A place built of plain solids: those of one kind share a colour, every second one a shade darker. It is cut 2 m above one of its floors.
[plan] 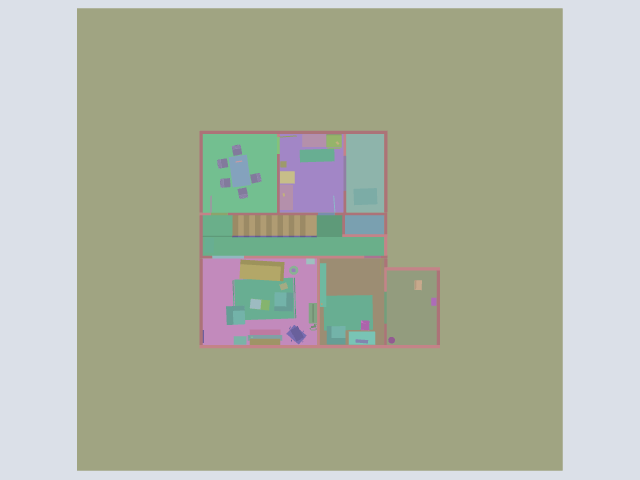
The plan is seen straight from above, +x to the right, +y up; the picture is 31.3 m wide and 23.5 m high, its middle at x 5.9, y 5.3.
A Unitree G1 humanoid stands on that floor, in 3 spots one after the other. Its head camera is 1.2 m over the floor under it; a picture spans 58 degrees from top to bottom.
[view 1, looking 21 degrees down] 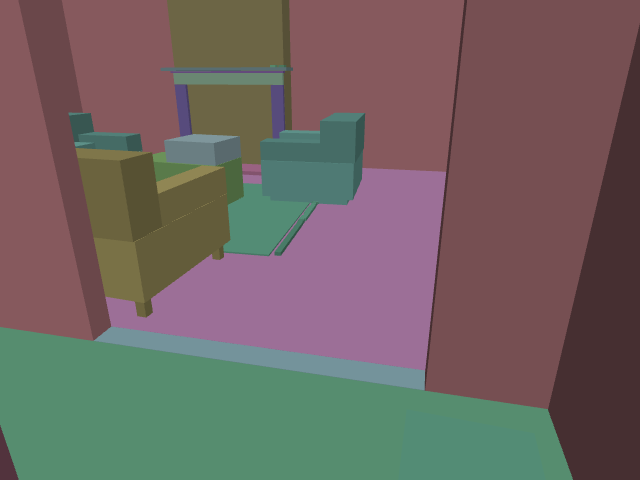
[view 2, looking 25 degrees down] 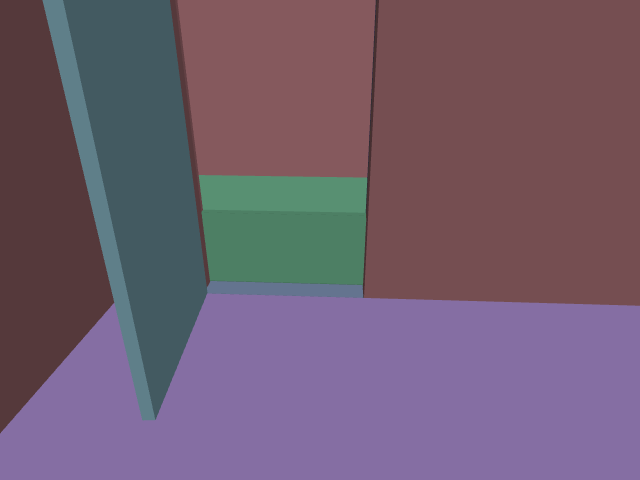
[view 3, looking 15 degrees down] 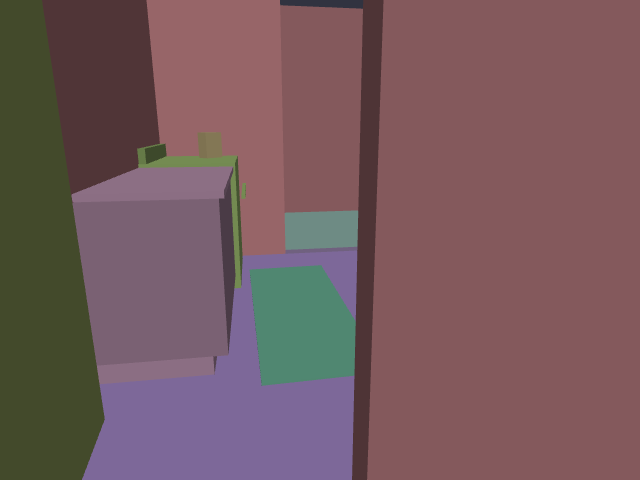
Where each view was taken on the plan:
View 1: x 0.71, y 6.01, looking -77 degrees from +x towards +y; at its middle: floor_living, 3.35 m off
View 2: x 5.92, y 8.53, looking -87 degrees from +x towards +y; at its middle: floor_hall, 2.84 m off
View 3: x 3.08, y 9.72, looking -9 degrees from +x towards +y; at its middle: floor_nook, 4.64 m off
